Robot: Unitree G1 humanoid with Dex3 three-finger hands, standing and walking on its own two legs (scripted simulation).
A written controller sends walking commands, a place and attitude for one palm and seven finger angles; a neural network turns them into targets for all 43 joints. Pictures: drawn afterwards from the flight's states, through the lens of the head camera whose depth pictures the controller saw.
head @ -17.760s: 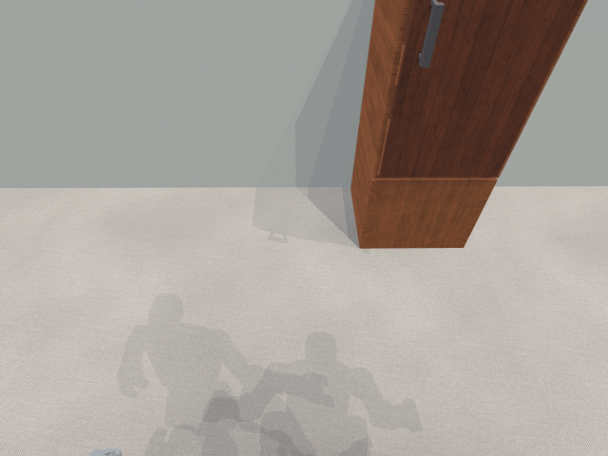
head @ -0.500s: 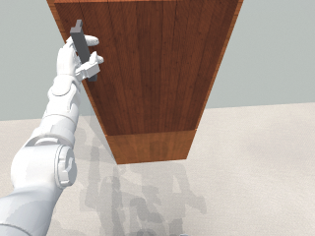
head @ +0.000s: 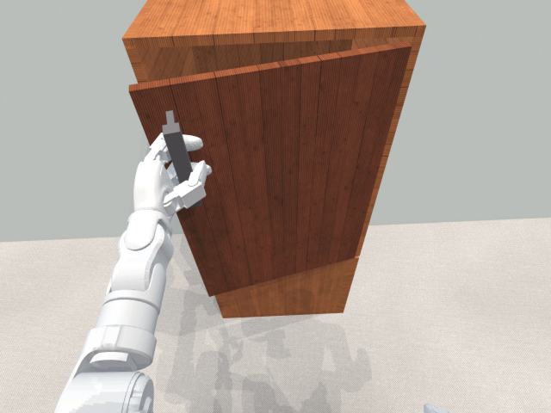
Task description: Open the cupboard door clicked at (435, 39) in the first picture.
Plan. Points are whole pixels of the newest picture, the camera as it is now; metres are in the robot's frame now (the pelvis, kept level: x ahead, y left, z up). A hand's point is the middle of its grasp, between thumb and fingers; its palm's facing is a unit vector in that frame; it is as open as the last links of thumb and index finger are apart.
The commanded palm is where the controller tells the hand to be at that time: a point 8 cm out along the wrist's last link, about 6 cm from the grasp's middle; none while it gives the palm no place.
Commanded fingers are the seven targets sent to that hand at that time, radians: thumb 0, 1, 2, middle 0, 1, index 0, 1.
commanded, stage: pull the door open along its arc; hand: left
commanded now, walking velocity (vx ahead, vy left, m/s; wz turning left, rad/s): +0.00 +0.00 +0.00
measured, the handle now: (182, 160) +0.45 +0.15 +0.14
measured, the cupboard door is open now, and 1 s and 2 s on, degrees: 14 37 37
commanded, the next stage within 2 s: open thumb and fingers to let go in 0.56 s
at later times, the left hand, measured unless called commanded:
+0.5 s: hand (260, 257) +0.28 +0.02 +0.14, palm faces +0.28 -0.96 -0.04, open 6.1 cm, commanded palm +0.20 +0.05 +0.14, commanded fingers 0.00 0.90 0.90 -0.40 -1.35 -0.40 -1.35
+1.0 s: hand (249, 252) +0.28 +0.04 +0.15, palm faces +0.39 -0.92 -0.02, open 8.9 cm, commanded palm +0.23 +0.06 +0.14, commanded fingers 0.00 -0.36 0.36 -0.31 -1.22 -0.31 -1.22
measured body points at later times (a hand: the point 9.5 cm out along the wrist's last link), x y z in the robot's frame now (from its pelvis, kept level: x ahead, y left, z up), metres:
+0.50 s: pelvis -0.01 -0.02 +0.00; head -0.04 -0.06 +0.45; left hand +0.26 +0.07 +0.15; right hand +0.21 -0.19 -0.08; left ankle -0.04 +0.10 -0.73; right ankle +0.01 -0.10 -0.73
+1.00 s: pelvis -0.03 -0.03 +0.01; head -0.05 -0.07 +0.45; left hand +0.25 +0.08 +0.15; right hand +0.18 -0.23 -0.09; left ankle -0.04 +0.10 -0.73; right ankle +0.01 -0.10 -0.73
